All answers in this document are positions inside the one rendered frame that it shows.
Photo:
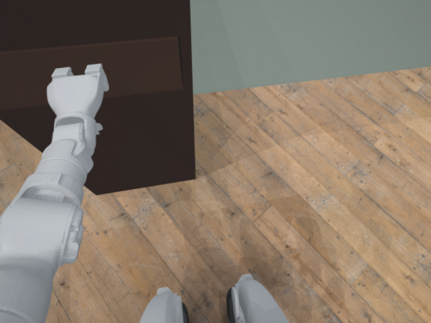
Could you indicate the robot left hand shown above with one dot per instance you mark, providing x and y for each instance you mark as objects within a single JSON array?
[{"x": 78, "y": 93}]

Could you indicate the robot right shin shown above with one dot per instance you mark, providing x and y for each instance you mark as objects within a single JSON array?
[{"x": 243, "y": 278}]

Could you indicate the left robot forearm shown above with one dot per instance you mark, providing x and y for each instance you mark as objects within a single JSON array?
[{"x": 65, "y": 164}]

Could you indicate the left robot thigh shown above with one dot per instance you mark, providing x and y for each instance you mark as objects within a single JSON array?
[{"x": 163, "y": 308}]

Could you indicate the cabinet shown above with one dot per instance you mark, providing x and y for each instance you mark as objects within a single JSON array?
[{"x": 147, "y": 139}]

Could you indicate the drawer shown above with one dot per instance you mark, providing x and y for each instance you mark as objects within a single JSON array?
[{"x": 131, "y": 67}]

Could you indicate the left robot upper arm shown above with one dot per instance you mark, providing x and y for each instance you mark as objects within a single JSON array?
[{"x": 37, "y": 237}]

